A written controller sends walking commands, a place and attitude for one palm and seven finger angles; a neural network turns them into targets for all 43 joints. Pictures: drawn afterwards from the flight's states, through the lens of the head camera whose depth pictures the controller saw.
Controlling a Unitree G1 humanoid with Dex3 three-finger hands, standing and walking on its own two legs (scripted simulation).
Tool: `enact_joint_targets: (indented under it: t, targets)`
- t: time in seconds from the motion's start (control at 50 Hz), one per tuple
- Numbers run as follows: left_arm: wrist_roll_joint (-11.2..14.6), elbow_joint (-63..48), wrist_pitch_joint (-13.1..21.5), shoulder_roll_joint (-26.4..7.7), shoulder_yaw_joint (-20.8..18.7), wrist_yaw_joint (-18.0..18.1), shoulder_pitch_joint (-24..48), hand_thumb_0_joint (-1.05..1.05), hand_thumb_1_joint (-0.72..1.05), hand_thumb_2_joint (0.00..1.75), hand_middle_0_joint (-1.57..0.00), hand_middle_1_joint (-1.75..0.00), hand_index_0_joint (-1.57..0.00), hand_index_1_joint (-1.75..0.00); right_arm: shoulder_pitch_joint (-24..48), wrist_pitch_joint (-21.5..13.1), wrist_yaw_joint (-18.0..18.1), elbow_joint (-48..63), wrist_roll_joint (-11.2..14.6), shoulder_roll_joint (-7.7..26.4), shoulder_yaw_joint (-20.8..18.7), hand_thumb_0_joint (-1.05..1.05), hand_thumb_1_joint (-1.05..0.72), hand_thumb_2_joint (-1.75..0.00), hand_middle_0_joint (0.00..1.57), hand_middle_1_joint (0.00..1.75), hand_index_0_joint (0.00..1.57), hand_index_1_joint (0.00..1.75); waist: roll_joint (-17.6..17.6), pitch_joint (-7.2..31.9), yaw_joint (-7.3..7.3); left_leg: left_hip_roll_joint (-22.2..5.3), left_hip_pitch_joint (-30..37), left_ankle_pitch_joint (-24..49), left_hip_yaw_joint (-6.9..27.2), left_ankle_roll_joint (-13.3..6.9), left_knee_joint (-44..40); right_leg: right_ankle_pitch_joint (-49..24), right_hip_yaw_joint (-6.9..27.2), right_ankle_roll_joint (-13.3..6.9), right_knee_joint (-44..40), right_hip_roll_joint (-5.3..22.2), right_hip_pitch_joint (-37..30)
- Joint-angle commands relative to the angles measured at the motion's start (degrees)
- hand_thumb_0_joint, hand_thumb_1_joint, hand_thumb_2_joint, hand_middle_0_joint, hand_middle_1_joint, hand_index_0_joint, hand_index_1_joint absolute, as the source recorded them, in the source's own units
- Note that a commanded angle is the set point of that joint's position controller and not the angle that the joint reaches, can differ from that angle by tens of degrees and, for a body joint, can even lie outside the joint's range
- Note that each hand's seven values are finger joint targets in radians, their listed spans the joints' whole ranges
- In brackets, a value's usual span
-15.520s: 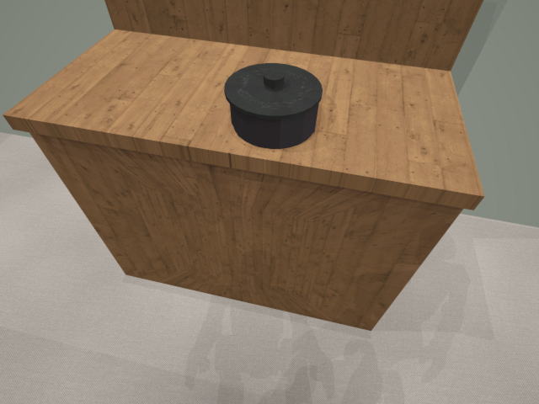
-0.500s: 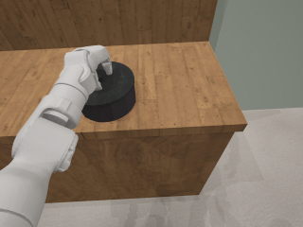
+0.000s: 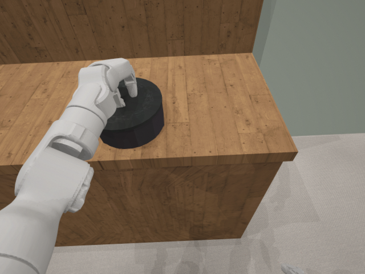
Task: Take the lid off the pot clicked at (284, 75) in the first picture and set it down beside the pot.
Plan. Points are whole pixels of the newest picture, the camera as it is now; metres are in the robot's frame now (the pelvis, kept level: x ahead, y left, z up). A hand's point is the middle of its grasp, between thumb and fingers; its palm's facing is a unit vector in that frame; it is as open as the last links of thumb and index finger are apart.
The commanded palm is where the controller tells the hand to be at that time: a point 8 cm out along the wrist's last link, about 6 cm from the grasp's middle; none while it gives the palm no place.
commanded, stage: close the fingers and squeeze the knob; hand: left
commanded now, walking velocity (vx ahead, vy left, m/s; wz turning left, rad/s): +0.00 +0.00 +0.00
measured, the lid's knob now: (120, 94) +0.50 +0.14 +0.14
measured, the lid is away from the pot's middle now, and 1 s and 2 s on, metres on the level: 0.01 0.01 0.01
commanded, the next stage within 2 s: lift the lid straight up in 0.82 s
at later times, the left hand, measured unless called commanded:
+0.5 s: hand (116, 94) +0.47 +0.14 +0.16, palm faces -0.38 -0.09 -0.92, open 6.7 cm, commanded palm +0.46 +0.15 +0.21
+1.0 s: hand (116, 94) +0.47 +0.14 +0.16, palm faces -0.38 -0.08 -0.92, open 6.7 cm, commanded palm +0.46 +0.14 +0.22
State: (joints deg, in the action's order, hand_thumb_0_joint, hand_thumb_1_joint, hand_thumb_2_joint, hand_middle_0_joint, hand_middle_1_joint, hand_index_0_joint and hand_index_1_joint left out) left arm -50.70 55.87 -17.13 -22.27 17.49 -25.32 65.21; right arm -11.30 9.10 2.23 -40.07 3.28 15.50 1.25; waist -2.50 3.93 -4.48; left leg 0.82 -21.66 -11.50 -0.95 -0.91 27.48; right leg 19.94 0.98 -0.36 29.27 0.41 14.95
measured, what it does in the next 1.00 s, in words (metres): stands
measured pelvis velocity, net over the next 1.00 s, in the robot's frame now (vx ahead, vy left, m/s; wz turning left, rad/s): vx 0.00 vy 0.01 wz -0.01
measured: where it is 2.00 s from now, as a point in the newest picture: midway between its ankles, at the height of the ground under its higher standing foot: outside the picture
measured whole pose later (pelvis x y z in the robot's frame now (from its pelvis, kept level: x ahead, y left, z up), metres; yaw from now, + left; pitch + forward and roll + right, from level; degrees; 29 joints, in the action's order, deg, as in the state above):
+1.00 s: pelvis +0.00 +0.01 +0.00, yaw +0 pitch +6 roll +1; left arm -51.2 58.5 -17.3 -22.2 17.7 -25.5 67.1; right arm -13.7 9.1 2.4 -40.9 3.1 15.6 0.8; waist -2.5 4.5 -5.3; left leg 0.9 -22.6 -11.4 -1.4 -1.2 27.7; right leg 19.6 1.4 0.0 29.3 0.5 16.0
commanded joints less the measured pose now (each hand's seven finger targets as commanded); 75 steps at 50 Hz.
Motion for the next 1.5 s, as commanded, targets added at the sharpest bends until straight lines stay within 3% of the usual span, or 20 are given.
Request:
enact_joint_targets:
  t: [0.0,0.12,0.18,0.22,0.3,0.48,0.54,0.6,0.68,0.72,0.76,0.86,0.92,1.0,1.08,1.22,1.28,1.3,1.34,1.48]
  targets:
    - [-1.5,-7.6,-0.5,-12.3,-3.7,1.5,29.2,0.00,0.46,0.67,-0.77,-1.06,-0.77,-1.06,1.5,-1.6,0.4,5.7,-0.1,7.5,-2.0,0.00,-0.90,-0.90,0.20,0.30,0.20,0.30,4.2,20.4,0.07,3.3,18.4,17.6,-0.7,-3.8,1.6,-27.5,-1.8,-1.4,-3.1,-3.1,2.7]
    - [-1.4,-7.8,-0.3,-12.3,-4.0,1.4,29.6,0.00,0.57,0.53,-0.84,-1.04,-0.84,-1.04,0.9,-1.4,0.5,5.6,-0.1,7.7,-2.3,0.00,-0.90,-0.90,0.20,0.30,0.20,0.30,5.6,21.3,-0.10,3.0,18.4,17.6,-0.8,-3.9,1.5,-27.8,-1.6,-1.3,-3.2,-3.1,2.3]
    - [-1.3,-6.5,-0.3,-10.2,-2.2,1.1,30.0,0.00,0.64,0.44,-0.87,-1.03,-0.87,-1.03,0.5,-1.3,0.4,5.3,-0.2,7.8,-2.4,0.00,-0.90,-0.90,0.20,0.30,0.20,0.30,6.2,19.2,-0.81,3.1,17.8,17.2,-0.7,-4.0,1.5,-27.0,-2.0,-1.3,-3.5,-3.4,3.8]
    - [-1.2,-7.7,0.0,-13.0,-4.8,1.2,28.9,0.00,0.58,0.53,-0.82,-1.03,-0.84,-1.03,0.4,-1.5,0.4,5.8,-0.3,7.9,-2.4,0.00,-0.90,-0.90,0.20,0.30,0.20,0.30,6.7,21.1,0.08,3.1,18.0,17.8,-0.7,-4.1,1.5,-28.0,-1.8,-1.2,-3.2,-3.2,1.9]
    - [-1.1,-7.1,0.2,-11.0,-3.0,0.9,28.7,0.00,0.56,0.61,-0.78,-1.02,-0.82,-1.02,0.2,-1.4,0.5,5.6,-0.2,7.8,-2.5,0.00,-0.90,-0.90,0.20,0.30,0.20,0.30,6.9,19.7,-0.48,3.0,17.6,18.4,-0.8,-4.1,1.6,-28.3,-2.0,-1.2,-3.3,-3.3,2.8]
    - [-1.6,-6.4,0.4,-13.7,-5.1,1.6,27.9,0.00,0.63,0.67,-0.80,-1.02,-0.84,-1.02,-0.1,-1.6,0.6,5.9,-0.3,7.8,-2.4,0.00,-0.90,-0.90,0.20,0.30,0.20,0.30,6.0,19.8,0.08,3.0,17.4,15.9,-0.7,-4.1,1.1,-25.8,-1.9,-1.5,-3.5,-3.3,2.5]
    - [-1.5,-6.3,0.0,-11.0,-2.5,1.3,29.1,0.00,0.66,0.69,-0.81,-1.03,-0.86,-1.02,0.0,-1.4,0.6,5.8,0.0,7.7,-2.3,0.00,-0.90,-0.90,0.20,0.30,0.20,0.30,5.8,18.8,-0.45,2.9,17.0,14.8,-0.7,-4.0,0.7,-24.5,-2.2,-1.4,-3.7,-3.4,3.6]
    - [-1.9,-6.1,0.0,-13.3,-4.4,1.7,29.9,0.00,0.68,0.70,-0.82,-1.03,-0.87,-1.03,-0.4,-1.5,0.6,5.5,-0.1,7.9,-2.4,0.00,-0.90,-0.90,0.20,0.30,0.20,0.30,5.4,19.7,-0.25,2.9,17.3,14.8,-0.6,-4.0,0.8,-24.5,-2.0,-1.6,-3.6,-3.4,3.4]
    - [-1.8,-4.8,-0.2,-11.8,-3.0,1.6,31.1,0.00,0.72,0.73,-0.84,-1.04,-0.89,-1.04,-0.7,-1.5,0.8,5.3,-0.2,8.0,-2.4,0.00,-0.90,-0.90,0.20,0.30,0.20,0.30,6.0,18.6,-0.79,3.0,16.6,13.0,-0.8,-4.0,0.5,-23.5,-2.1,-1.5,-4.0,-3.4,4.0]
    - [-2.1,-3.5,-0.3,-13.2,-4.1,1.7,30.3,0.00,0.74,0.74,-0.85,-1.05,-0.90,-1.04,-0.7,-1.6,0.9,5.1,-0.2,8.0,-2.3,0.00,-0.90,-0.90,0.20,0.30,0.20,0.30,6.1,18.8,-0.64,3.0,16.3,13.3,-0.7,-4.0,0.6,-23.8,-2.1,-1.5,-3.8,-3.4,3.8]
    - [-1.9,-6.0,0.0,-10.4,-2.2,1.6,32.0,0.00,0.76,0.75,-0.86,-1.05,-0.91,-1.04,-0.7,-1.6,0.7,5.1,-0.3,7.8,-2.6,0.00,-0.90,-0.90,0.20,0.30,0.20,0.30,4.2,19.9,-0.85,2.8,17.9,15.5,-0.6,-3.9,1.0,-24.5,-2.2,-1.8,-3.5,-3.4,4.5]
    - [-1.7,-7.4,0.3,-11.6,-3.7,1.6,31.1,0.00,0.79,0.77,-0.88,-1.06,-0.93,-1.05,-0.7,-1.8,0.5,5.4,-0.5,7.9,-2.8,0.00,-0.90,-0.90,0.20,0.30,0.20,0.30,5.3,22.0,-0.39,2.6,18.6,17.3,-0.3,-3.9,1.3,-25.6,-2.1,-1.7,-3.3,-3.4,3.2]
    - [-1.3,-6.7,-0.2,-9.4,-1.7,1.4,31.8,0.00,0.80,0.77,-0.89,-1.06,-0.94,-1.06,-0.5,-1.7,0.6,5.2,-0.2,7.7,-2.6,0.00,-0.90,-0.90,0.20,0.30,0.20,0.30,4.8,19.9,-1.06,2.7,18.7,15.5,-0.5,-4.0,0.9,-24.1,-2.2,-1.5,-3.9,-3.5,4.9]
    - [-1.5,-11.0,0.4,-12.3,-4.1,1.7,34.9,0.00,0.80,0.78,-0.89,-1.06,-0.94,-1.06,-0.1,-2.7,0.6,5.7,-0.5,7.4,-2.8,0.00,-0.90,-0.90,0.20,0.30,0.20,0.30,2.8,24.4,-0.39,2.7,21.6,18.8,0.2,-4.2,1.5,-25.7,-1.8,-1.7,-3.3,-3.4,3.6]
    - [-1.1,-12.3,0.7,-15.6,-6.3,1.4,36.1,0.00,0.81,0.78,-0.89,-1.06,-0.94,-1.06,0.2,-3.4,0.9,5.8,-0.5,7.5,-2.7,0.00,-0.90,-0.90,0.20,0.30,0.20,0.30,4.7,24.2,-0.08,2.9,20.9,18.1,-0.2,-4.3,1.2,-27.1,-1.6,-1.5,-3.6,-3.4,1.9]
    - [-1.3,-17.1,1.0,-13.9,-4.6,1.7,39.5,0.00,0.81,0.78,-0.89,-1.06,-0.94,-1.06,0.8,-5.0,0.6,5.8,-0.2,7.1,-2.7,0.00,-0.90,-0.90,0.20,0.30,0.20,0.30,0.4,26.0,-0.10,2.4,25.4,24.6,1.1,-4.0,1.9,-27.2,-1.7,-1.6,-3.3,-3.6,4.0]
    - [-1.5,-17.3,1.0,-16.8,-7.3,1.9,39.2,0.00,0.81,0.78,-0.89,-1.06,-0.94,-1.06,1.0,-5.6,0.5,5.6,-0.5,7.2,-2.6,0.00,-0.90,-0.90,0.20,0.30,0.20,0.30,0.8,27.3,0.61,2.5,25.3,25.9,1.5,-4.0,2.0,-28.5,-1.6,-1.7,-2.9,-3.4,2.5]
    - [-1.3,-16.5,0.7,-14.1,-5.2,1.6,38.8,0.00,0.81,0.78,-0.89,-1.06,-0.94,-1.06,1.3,-5.6,0.7,5.6,-0.4,6.9,-2.6,0.00,-0.90,-0.90,0.20,0.30,0.20,0.30,2.5,26.9,0.20,2.7,25.1,25.5,1.3,-4.1,2.0,-28.7,-1.7,-1.5,-3.0,-3.4,2.7]
    - [-1.3,-14.2,-0.4,-12.7,-3.8,1.1,38.9,0.00,0.81,0.78,-0.89,-1.06,-0.94,-1.06,1.4,-5.3,0.6,5.2,-0.1,7.0,-2.4,0.00,-0.90,-0.90,0.20,0.30,0.20,0.30,4.2,24.4,0.05,2.8,23.4,22.8,0.8,-4.0,1.3,-27.8,-1.8,-1.3,-3.5,-3.4,3.2]
    - [-1.1,-12.8,-1.2,-14.5,-4.7,0.2,43.1,0.00,0.81,0.78,-0.89,-1.06,-0.94,-1.06,2.2,-5.7,1.2,4.9,-0.4,7.1,-2.1,0.00,-0.90,-0.90,0.20,0.30,0.20,0.30,5.6,24.7,0.05,3.5,22.5,18.8,0.3,-4.3,1.0,-28.4,-1.1,-1.3,-3.7,-2.9,2.1]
